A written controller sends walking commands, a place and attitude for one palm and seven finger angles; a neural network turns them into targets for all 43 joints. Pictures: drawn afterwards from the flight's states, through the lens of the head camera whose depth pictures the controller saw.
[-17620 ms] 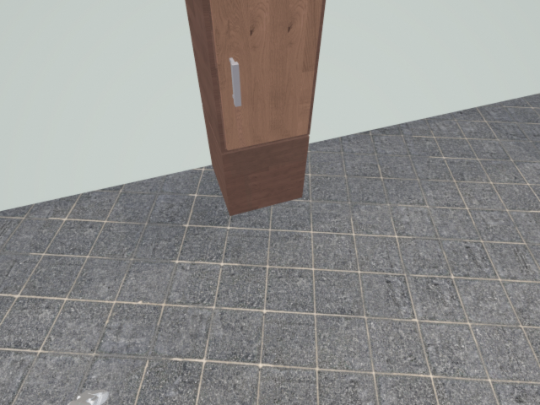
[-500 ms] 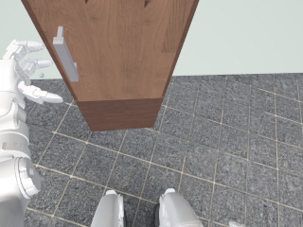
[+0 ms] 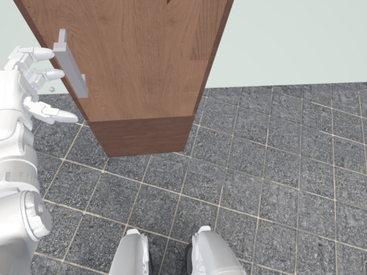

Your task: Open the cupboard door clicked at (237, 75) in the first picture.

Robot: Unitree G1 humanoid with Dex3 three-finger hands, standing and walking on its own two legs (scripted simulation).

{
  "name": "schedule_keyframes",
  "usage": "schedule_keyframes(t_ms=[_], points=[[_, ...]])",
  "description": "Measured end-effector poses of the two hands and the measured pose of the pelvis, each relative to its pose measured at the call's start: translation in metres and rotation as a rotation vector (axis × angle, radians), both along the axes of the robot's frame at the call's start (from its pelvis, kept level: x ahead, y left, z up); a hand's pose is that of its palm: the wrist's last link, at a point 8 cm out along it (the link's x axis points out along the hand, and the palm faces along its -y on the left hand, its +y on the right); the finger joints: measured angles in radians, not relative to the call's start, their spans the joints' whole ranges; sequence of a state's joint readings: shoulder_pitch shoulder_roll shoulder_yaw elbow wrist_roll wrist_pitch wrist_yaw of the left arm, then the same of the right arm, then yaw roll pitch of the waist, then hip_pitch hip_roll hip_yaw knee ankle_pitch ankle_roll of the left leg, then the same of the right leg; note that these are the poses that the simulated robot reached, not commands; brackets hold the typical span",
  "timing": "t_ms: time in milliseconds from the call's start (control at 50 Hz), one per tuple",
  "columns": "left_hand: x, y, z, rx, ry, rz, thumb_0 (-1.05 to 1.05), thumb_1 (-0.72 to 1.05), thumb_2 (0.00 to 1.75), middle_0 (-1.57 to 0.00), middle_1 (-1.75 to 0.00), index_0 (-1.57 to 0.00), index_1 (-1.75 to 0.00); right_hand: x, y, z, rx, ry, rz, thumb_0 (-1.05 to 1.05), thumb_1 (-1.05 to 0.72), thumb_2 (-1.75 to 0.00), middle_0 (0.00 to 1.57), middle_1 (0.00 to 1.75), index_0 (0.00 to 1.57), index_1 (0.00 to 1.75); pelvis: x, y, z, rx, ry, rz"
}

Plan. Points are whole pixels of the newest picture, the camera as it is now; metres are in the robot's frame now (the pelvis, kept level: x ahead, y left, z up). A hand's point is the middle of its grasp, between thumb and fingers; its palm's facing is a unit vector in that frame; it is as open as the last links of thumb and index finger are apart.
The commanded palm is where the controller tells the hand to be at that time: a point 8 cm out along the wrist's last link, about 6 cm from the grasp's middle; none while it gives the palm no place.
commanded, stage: slide the fingers in behind the handle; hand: left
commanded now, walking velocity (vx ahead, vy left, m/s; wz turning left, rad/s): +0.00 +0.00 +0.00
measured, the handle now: (73, 66) +0.54 +0.21 +0.05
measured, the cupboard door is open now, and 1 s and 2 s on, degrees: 0 0 0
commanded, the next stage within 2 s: close the thumb around the handle in 1.32 s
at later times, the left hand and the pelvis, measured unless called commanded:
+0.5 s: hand (66, 91) +0.48 +0.21 +0.05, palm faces +0.07 -1.00 -0.02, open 14.0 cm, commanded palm +0.45 +0.25 +0.05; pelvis +0.00 +0.00 +0.00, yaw +0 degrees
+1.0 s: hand (84, 88) +0.48 +0.18 +0.05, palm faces +0.07 -1.00 +0.00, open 14.2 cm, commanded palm +0.46 +0.22 +0.05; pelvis +0.00 -0.01 +0.00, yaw +1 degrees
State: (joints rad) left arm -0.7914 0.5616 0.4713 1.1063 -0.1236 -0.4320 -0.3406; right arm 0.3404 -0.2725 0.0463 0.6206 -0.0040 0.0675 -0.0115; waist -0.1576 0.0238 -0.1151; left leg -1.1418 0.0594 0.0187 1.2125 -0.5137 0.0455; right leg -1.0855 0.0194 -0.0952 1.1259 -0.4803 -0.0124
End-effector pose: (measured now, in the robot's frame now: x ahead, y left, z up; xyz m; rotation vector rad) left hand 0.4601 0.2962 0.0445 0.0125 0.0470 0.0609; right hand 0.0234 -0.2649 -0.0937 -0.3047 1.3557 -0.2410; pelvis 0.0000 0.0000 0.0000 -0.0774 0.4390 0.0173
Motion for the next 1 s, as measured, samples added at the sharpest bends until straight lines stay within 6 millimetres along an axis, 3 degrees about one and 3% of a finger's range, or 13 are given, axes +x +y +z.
schedule_keyframes(t_ms=[400, 720, 1000], points=[[-0.006, -0.025, 0.005, 0.006, -0.025, 0.001, -0.01, -0.50, 0.30, -0.30, -1.20, -0.30, -1.20, 0.017, 0.003, -0.004, 0.039, -0.044, 0.012, 0.01, -0.90, -0.90, 0.21, 0.30, 0.20, 0.30, 0.003, -0.003, 0.003, 0.012, -0.018, 0.000], [-0.014, -0.035, 0.006, 0.008, -0.034, 0.033, -0.01, -0.50, 0.30, -0.26, -1.18, -0.26, -1.18, 0.016, 0.001, -0.004, 0.050, -0.049, 0.018, 0.01, -0.90, -0.90, 0.20, 0.30, 0.20, 0.30, 0.002, -0.006, 0.004, 0.018, -0.033, 0.006], [-0.001, -0.063, 0.002, -0.008, -0.036, 0.009, -0.01, -0.50, 0.30, -0.26, -1.19, -0.26, -1.19, 0.015, 0.000, -0.008, 0.051, -0.034, 0.021, 0.01, -0.90, -0.90, 0.20, 0.30, 0.20, 0.30, 0.002, -0.006, 0.002, 0.019, -0.018, 0.010]])
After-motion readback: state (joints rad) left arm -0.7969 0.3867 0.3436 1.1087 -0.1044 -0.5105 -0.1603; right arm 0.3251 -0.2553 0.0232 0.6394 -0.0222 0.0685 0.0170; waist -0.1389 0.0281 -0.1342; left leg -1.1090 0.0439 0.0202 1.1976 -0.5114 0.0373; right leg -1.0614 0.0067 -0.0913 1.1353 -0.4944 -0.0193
